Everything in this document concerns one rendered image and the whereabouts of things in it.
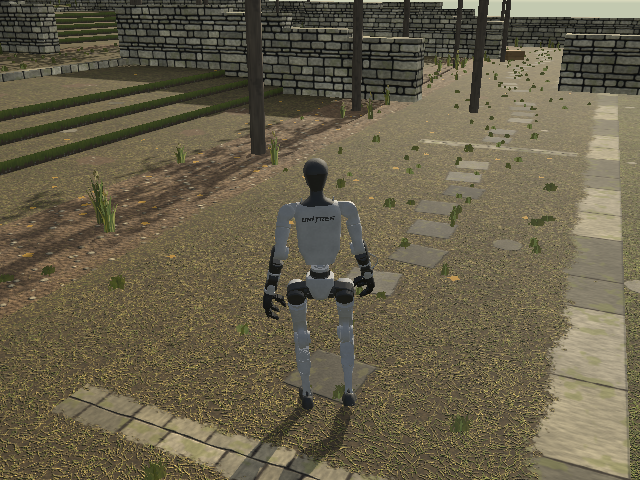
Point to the robot right forearm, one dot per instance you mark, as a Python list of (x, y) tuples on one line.
[(364, 263)]

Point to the robot left forearm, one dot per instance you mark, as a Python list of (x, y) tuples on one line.
[(273, 274)]

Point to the left robot hand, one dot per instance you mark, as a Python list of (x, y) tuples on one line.
[(269, 306)]

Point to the robot left upper arm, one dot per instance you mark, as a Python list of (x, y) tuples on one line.
[(286, 213)]

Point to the left robot thigh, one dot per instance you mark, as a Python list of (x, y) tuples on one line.
[(297, 302)]

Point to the robot right upper arm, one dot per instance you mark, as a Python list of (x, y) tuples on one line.
[(349, 210)]

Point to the right robot hand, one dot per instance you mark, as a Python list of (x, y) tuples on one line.
[(361, 282)]

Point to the robot left foot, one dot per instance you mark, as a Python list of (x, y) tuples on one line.
[(307, 401)]

